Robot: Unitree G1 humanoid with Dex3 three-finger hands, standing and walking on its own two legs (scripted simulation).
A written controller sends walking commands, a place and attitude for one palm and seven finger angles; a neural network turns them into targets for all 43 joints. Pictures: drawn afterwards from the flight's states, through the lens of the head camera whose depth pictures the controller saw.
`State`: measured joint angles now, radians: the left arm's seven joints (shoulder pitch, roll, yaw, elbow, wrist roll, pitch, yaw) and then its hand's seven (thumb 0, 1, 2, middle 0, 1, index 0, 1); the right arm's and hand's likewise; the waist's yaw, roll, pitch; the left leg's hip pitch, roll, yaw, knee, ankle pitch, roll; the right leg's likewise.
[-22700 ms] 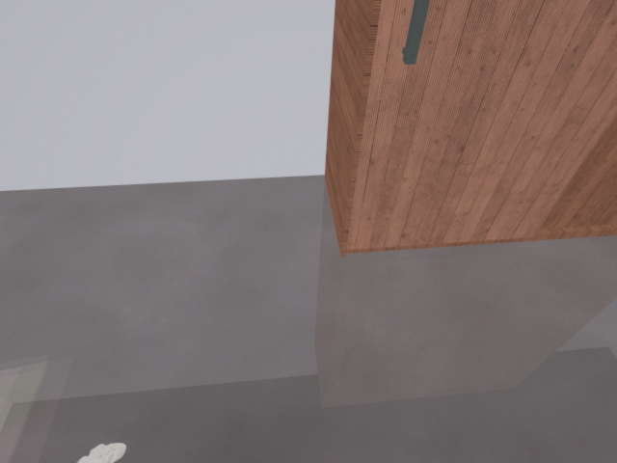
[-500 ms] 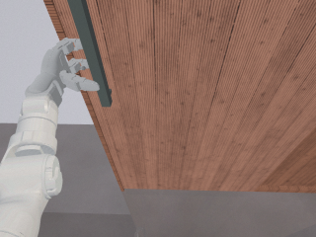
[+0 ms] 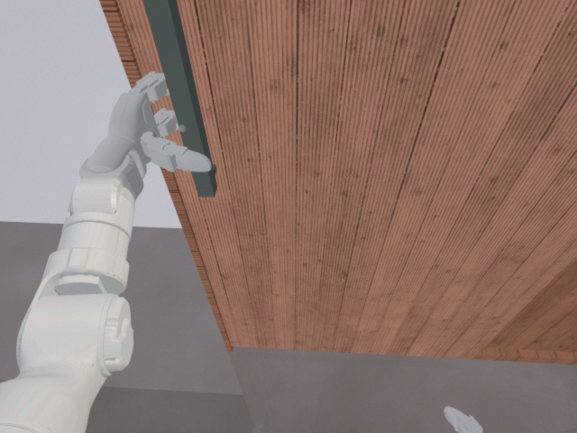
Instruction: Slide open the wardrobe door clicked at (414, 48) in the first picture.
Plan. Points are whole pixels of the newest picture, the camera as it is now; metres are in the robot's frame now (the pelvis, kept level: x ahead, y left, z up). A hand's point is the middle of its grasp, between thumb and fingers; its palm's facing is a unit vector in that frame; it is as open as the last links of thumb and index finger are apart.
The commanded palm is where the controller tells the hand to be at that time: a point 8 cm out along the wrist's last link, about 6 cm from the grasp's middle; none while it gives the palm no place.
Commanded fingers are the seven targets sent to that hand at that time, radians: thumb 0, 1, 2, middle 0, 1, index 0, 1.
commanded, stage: slide the fingers in behind the handle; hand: left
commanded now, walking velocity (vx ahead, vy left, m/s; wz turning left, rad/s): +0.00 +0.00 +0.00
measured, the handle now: (192, 104) +0.49 +0.15 +0.22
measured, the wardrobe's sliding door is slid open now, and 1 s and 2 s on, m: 0.00 0.00 0.00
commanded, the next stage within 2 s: grip the handle and tug to test in 1.14 s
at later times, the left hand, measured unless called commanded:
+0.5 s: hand (194, 131) +0.44 +0.14 +0.21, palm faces -0.02 -1.00 -0.01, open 14.0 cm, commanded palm +0.42 +0.19 +0.22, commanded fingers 0.00 -0.50 0.30 -0.30 -1.20 -0.30 -1.20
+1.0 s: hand (202, 130) +0.45 +0.13 +0.21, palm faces -0.02 -1.00 +0.00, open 14.0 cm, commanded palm +0.42 +0.18 +0.22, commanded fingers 0.00 -0.50 0.30 -0.30 -1.20 -0.30 -1.20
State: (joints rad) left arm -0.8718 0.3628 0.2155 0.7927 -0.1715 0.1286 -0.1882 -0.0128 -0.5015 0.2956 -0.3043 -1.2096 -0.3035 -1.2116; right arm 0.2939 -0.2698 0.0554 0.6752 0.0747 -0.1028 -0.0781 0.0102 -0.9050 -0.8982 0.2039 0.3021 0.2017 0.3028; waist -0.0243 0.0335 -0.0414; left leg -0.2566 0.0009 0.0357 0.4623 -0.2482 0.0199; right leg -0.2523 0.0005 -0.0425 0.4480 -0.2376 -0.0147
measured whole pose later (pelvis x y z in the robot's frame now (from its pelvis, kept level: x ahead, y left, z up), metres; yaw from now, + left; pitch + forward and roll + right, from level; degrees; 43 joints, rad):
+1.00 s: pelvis +0.00 -0.01 +0.00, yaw +0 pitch +1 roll +0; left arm -0.84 0.31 0.22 0.73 -0.17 0.18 -0.13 -0.01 -0.50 0.30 -0.30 -1.20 -0.30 -1.20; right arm 0.28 -0.26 0.05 0.68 0.07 -0.05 -0.08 0.01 -0.91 -0.90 0.20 0.30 0.20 0.30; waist -0.03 0.04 -0.04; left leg -0.21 0.01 0.04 0.44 -0.24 0.01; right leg -0.21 0.01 -0.04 0.43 -0.23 -0.03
